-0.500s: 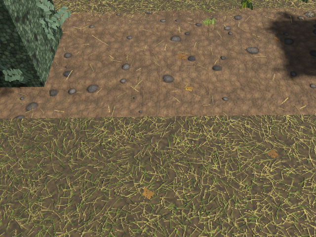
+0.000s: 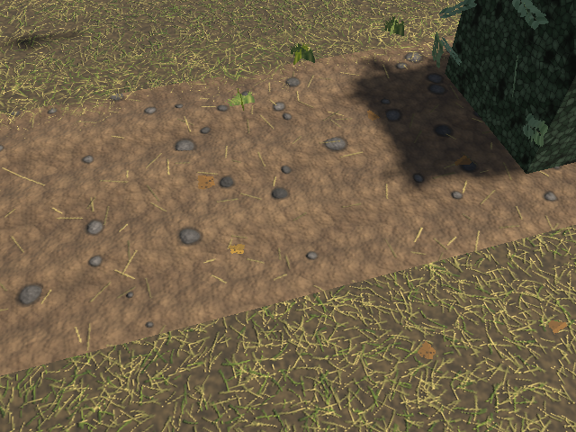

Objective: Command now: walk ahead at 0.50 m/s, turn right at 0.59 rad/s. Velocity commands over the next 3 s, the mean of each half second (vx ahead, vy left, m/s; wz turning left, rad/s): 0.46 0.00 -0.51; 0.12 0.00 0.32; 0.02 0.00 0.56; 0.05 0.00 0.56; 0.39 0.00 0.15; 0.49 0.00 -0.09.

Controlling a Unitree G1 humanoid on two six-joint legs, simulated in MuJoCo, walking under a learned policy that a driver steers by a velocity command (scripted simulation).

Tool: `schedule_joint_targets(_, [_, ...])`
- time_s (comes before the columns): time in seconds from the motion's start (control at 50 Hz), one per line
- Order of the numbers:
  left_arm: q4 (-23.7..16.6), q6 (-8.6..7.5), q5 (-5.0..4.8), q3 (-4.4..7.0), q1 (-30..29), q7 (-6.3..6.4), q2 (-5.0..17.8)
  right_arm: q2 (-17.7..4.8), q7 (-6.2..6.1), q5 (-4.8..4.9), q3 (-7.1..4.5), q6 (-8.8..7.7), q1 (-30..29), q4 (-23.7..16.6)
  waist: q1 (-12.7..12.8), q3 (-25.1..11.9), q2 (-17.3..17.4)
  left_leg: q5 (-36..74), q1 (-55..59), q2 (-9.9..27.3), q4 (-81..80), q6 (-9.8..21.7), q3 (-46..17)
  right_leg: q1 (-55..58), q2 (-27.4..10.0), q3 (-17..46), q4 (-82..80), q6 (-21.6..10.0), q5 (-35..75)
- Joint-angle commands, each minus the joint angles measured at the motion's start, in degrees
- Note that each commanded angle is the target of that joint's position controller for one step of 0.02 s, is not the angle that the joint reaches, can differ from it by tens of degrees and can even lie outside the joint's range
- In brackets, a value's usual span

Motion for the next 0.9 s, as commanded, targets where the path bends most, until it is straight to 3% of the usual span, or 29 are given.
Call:
schedule_joint_targets(0.02, [-5.65,-0.27,-0.14,0.86,-1.69,-0.29,2.63,-5.99,0.07,0.03,-1.45,-0.86,1.16,-1.33,-0.73,-0.36,7.34,6.52,9.69,16.78,-12.96,8.97,-13.69,-12.57,-6.32,2.13,-1.58,0.08,3.88])
schedule_joint_targets(0.1, [-7.48,-0.38,-0.04,0.30,-5.79,-0.98,2.03,-8.64,-0.19,0.21,-2.20,-0.75,1.84,-0.19,-1.02,-0.20,5.91,17.23,10.87,15.78,-14.02,8.76,-4.68,-13.33,-6.45,0.70,-12.98,0.91,14.77])
schedule_joint_targets(0.16, [-8.84,-0.94,0.11,-0.45,-11.61,-2.29,1.16,-9.92,-0.59,0.44,-2.26,-0.20,3.43,0.37,-3.19,0.96,5.43,18.45,11.11,14.25,-13.89,7.08,1.25,-9.64,-5.16,-2.80,-23.33,0.44,23.51])
schedule_joint_targets(0.24, [-11.88,-0.71,-0.01,-0.66,-18.03,-3.62,1.70,-11.99,-0.88,1.31,-2.53,1.04,7.76,1.84,-4.79,2.90,5.38,21.71,18.05,16.74,-11.75,5.82,3.93,-9.92,-3.56,-5.63,-30.12,-0.96,21.27])
schedule_joint_targets(0.3, [-12.69,-0.23,0.45,0.58,-15.84,-4.18,4.48,-14.51,-1.48,1.88,-3.20,2.24,7.92,1.84,-1.49,0.27,8.08,45.08,22.05,17.71,-2.47,4.29,6.86,-2.65,0.90,-9.60,-31.67,-4.03,12.12])
schedule_joint_targets(0.32, [-11.65,0.01,0.51,1.58,-10.82,-4.19,6.31,-15.32,-1.77,1.90,-3.40,2.78,7.78,1.69,1.65,-2.56,8.50,52.21,21.72,17.38,5.25,3.74,7.86,4.01,3.05,-10.79,-32.56,-5.60,10.05])
schedule_joint_targets(0.34, [-8.95,0.22,0.42,3.24,-1.09,-3.70,9.09,-14.88,-2.12,1.97,-3.13,3.09,6.88,1.27,6.98,-7.12,7.01,50.68,16.20,15.68,17.12,2.08,9.19,17.93,4.82,-10.46,-36.53,-7.87,13.96])
schedule_joint_targets(0.36, [-7.01,0.85,0.48,4.90,7.86,-2.38,13.96,-11.83,-2.16,0.31,-1.88,2.72,7.85,-0.10,9.79,-13.00,-0.78,28.37,0.35,12.94,35.65,-0.27,9.31,36.89,-3.89,3.18,-36.11,-11.58,16.48])
schedule_joint_targets(0.38, [-8.30,0.07,0.81,4.47,3.66,-2.33,17.94,-4.86,-0.88,-0.85,0.75,0.97,13.03,-2.88,2.14,-19.44,-13.37,-24.95,-23.20,1.01,53.86,-2.79,2.03,52.98,-18.92,35.84,-42.70,-22.52,14.63])
schedule_joint_targets(0.4, [-9.07,-0.21,1.44,2.71,5.47,-2.32,11.62,-10.73,0.14,1.32,-0.37,-0.70,8.29,-1.69,6.90,-23.14,-5.76,-24.14,-26.46,3.27,58.06,-2.16,-7.02,52.72,-20.20,35.84,-45.96,-21.26,21.21])
schedule_joint_targets(0.42, [-8.57,-0.69,1.94,1.71,2.14,-2.43,9.14,-11.74,0.42,3.01,-0.67,-0.95,4.95,-2.37,6.28,-15.53,-3.57,-19.90,-27.76,5.83,56.59,-1.76,-6.13,45.83,-18.83,24.42,-44.88,-18.86,35.85])
schedule_joint_targets(0.44, [-8.45,-1.07,1.49,1.09,-1.36,-2.49,7.47,-10.73,-0.01,2.38,-0.35,-0.74,4.23,-1.88,3.85,-10.76,1.45,-16.75,-25.65,8.42,51.99,-1.96,-5.64,37.36,-15.92,16.26,-44.15,-16.28,44.40])
schedule_joint_targets(0.46, [-8.38,-1.26,1.51,0.60,-4.48,-2.43,5.97,-10.47,-0.37,1.43,-0.53,-0.16,3.99,-1.22,1.99,-7.87,1.89,-15.52,-22.98,9.73,48.24,-2.39,-5.35,30.51,-14.03,11.75,-45.39,-14.64,46.39])
schedule_joint_targets(0.48, [-8.39,-1.52,2.09,0.12,-6.23,-2.34,5.18,-10.29,-0.41,1.56,-0.64,0.88,5.72,-0.45,0.00,-7.05,0.91,-14.39,-18.66,10.49,46.84,-2.64,-5.65,25.09,-13.14,8.84,-47.41,-13.93,47.67])
schedule_joint_targets(0.52, [-7.14,-2.37,2.57,0.15,-7.98,-2.26,5.60,-7.98,-0.80,1.46,-0.34,2.85,9.14,1.09,-2.30,-6.54,0.01,-10.59,-13.70,9.70,43.52,-3.89,-4.91,18.49,-12.18,3.74,-50.66,-13.84,50.71])
schedule_joint_targets(0.56, [-5.71,-2.88,3.01,0.14,-9.36,-1.64,5.80,-6.93,-1.25,0.95,-0.18,3.66,8.76,1.13,-2.95,-5.17,-1.03,-5.25,-13.16,8.87,37.77,-4.95,-5.22,15.79,-11.04,-1.48,-52.25,-13.01,51.75])
schedule_joint_targets(0.64, [-3.38,-2.31,3.23,0.11,-9.82,-0.22,6.27,-6.07,-0.63,0.80,0.28,3.47,3.00,-0.59,-0.43,-4.08,-2.50,8.61,-11.85,7.69,23.35,-4.88,-4.03,17.87,-9.10,-8.44,-53.00,-10.34,46.45])
schedule_joint_targets(0.72, [-1.03,-0.53,2.38,0.56,-8.53,0.72,7.37,-7.29,0.53,0.77,-0.29,3.97,-0.72,-3.54,1.18,-3.05,-2.42,5.73,-14.97,6.98,17.90,-3.76,-3.24,24.57,-12.56,-7.85,-50.13,-10.10,42.92])
schedule_joint_targets(0.78, [-0.50,0.95,1.20,0.97,-9.17,1.44,7.85,-7.70,1.62,0.56,-0.87,4.43,-0.79,-5.24,0.64,-2.29,-3.05,-1.81,-15.57,5.81,15.45,-1.78,-1.57,27.00,-14.71,-6.88,-44.18,-8.89,42.21])
schedule_joint_targets(0.82, [-0.63,1.63,0.31,1.09,-10.14,2.12,7.78,-8.13,1.98,0.56,-1.54,4.20,3.86,-4.64,-2.01,-3.84,-1.87,3.37,-7.96,3.02,7.17,0.76,0.61,25.83,-12.47,-8.97,-35.11,-5.66,44.84])
schedule_joint_targets(0.84, [-0.46,1.48,0.98,1.06,-7.37,2.25,7.32,-12.26,1.38,0.29,-2.98,3.99,7.56,-4.31,-2.82,-7.04,3.79,23.36,1.16,4.73,3.72,3.40,-4.62,21.87,-7.77,-11.47,-25.10,-1.67,38.67])
schedule_joint_targets(0.86, [-2.63,0.84,3.29,0.26,-7.04,1.84,5.03,-18.54,0.17,-0.48,-4.44,4.09,10.06,-5.01,-1.84,-10.42,16.30,52.43,14.46,16.85,5.13,11.92,-22.35,5.53,0.87,-13.49,-7.22,3.46,9.49])
schedule_joint_targets(0.88, [-3.38,0.60,3.37,-0.50,-7.47,1.10,3.72,-17.16,0.13,-1.46,-3.69,4.17,12.02,-5.45,-2.81,-19.41,18.83,51.06,23.11,24.71,1.63,22.10,-37.14,-4.59,7.41,-3.58,5.10,4.72,-20.09])
schedule_joint_targets(0.9, [-2.64,0.82,1.69,0.03,-7.95,0.41,6.01,-14.66,0.42,-0.92,-3.04,4.19,8.80,-6.95,-3.05,-19.32,11.40,39.58,20.80,22.87,0.56,20.45,-33.25,-6.20,3.63,2.07,9.06,4.04,-18.71])
Next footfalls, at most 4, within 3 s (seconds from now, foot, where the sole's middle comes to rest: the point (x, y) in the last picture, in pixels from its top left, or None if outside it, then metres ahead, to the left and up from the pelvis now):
0.34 right None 0.34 -0.17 -0.78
0.84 left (294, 410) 0.53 0.01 -0.78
1.28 right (392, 415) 0.52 -0.22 -0.78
1.72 left None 0.43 0.04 -0.78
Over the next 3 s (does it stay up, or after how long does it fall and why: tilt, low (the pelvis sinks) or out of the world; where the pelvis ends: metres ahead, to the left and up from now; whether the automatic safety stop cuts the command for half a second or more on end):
stays up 0.79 0.22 0.00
